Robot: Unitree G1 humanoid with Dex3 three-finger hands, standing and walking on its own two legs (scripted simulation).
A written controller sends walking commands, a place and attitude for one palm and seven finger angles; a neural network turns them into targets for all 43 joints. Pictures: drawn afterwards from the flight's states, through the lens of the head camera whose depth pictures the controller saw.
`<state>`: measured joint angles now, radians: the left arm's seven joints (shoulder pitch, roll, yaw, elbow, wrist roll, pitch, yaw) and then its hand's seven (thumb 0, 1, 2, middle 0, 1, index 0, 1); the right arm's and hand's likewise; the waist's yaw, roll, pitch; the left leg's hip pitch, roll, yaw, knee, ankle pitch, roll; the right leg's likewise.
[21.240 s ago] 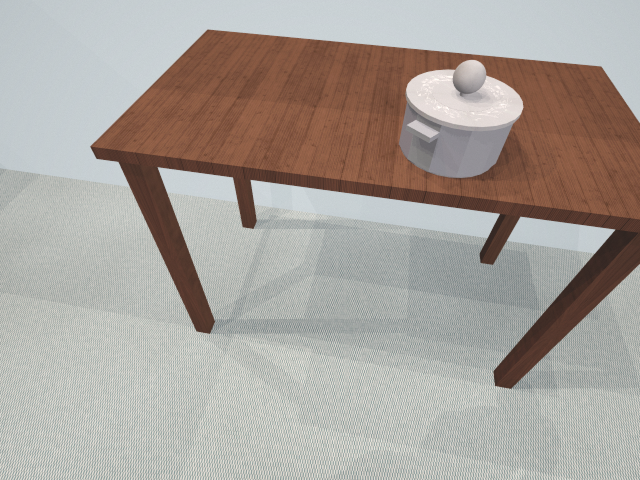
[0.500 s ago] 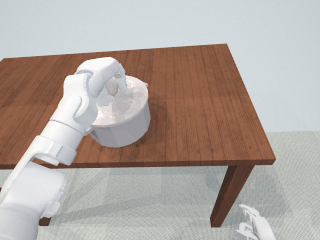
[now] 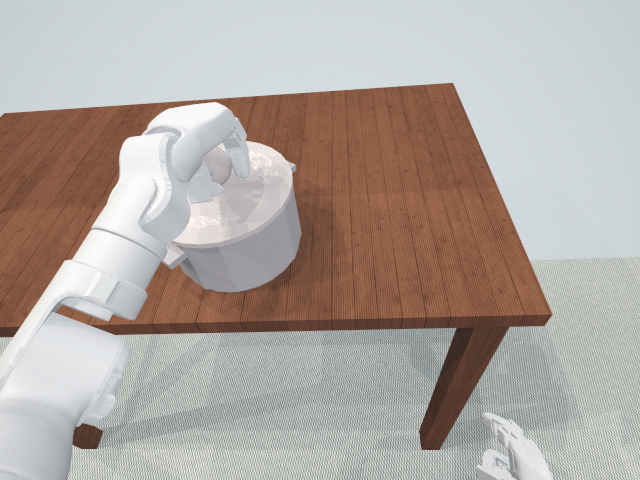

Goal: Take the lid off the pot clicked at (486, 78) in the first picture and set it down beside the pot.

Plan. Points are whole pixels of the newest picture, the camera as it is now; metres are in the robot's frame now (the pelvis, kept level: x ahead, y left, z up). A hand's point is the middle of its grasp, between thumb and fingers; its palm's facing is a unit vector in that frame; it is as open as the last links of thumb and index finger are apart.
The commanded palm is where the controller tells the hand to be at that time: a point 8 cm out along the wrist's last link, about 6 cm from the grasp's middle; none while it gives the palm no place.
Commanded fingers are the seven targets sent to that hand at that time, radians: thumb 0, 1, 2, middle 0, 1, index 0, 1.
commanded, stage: lift the lid straight up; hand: left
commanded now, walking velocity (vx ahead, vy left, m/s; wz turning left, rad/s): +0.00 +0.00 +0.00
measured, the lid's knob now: (210, 166) +0.46 +0.15 +0.17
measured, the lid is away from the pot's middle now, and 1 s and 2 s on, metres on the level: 0.00 0.01 0.04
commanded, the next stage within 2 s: move the lid sideways beside the pot in 1.64 s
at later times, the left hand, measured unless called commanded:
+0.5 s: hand (194, 143) +0.43 +0.14 +0.23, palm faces -0.17 -0.06 -0.98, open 6.6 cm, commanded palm +0.40 +0.15 +0.32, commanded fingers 0.00 0.44 1.26 -0.81 -0.77 -1.11 -0.88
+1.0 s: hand (174, 107) +0.43 +0.15 +0.28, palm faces -0.11 -0.05 -0.99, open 6.5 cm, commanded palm +0.40 +0.16 +0.36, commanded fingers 0.00 0.44 1.26 -0.81 -0.77 -1.11 -0.88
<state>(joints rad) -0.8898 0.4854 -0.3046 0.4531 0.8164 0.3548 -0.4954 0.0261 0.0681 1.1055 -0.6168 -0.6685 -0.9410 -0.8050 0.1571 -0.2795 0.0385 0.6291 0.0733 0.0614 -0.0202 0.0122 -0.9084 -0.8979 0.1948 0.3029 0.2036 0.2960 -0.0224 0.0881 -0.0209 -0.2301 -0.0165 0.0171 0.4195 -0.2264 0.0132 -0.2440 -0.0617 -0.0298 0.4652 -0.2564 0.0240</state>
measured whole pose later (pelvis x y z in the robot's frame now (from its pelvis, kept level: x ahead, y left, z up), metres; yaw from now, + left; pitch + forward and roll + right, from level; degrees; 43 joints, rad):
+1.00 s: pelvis -0.01 +0.00 +0.00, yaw +0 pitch +2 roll +1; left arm -1.11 0.54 -0.30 0.52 0.84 0.38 -0.56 0.04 0.06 1.10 -0.63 -0.67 -0.99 -0.83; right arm 0.15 -0.28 0.06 0.64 0.08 0.03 -0.03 0.01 -0.91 -0.90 0.20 0.30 0.20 0.30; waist -0.01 0.09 -0.04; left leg -0.23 -0.03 0.02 0.40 -0.20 0.02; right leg -0.25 -0.07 -0.03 0.46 -0.23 0.03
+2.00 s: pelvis -0.01 +0.01 +0.00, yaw +0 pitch +3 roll +1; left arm -1.22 0.59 -0.28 0.56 0.88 0.42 -0.62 0.04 0.06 1.10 -0.63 -0.67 -1.00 -0.84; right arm 0.15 -0.29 0.06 0.62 0.09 0.06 -0.03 0.01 -0.91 -0.90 0.20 0.30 0.20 0.30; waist -0.01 0.08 -0.04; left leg -0.25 -0.03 0.02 0.40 -0.20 0.02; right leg -0.27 -0.07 -0.02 0.45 -0.23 0.03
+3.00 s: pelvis -0.01 +0.01 +0.00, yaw +0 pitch +4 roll +0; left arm -1.18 0.84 -0.15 0.68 0.94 0.31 -0.65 0.04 0.06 1.10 -0.63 -0.67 -1.01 -0.84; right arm 0.19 -0.31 0.05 0.61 0.11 0.12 -0.04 0.01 -0.91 -0.90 0.20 0.30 0.20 0.30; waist -0.03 0.07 -0.02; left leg -0.29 -0.02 0.01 0.41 -0.20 0.03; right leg -0.27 -0.06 -0.04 0.41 -0.21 0.03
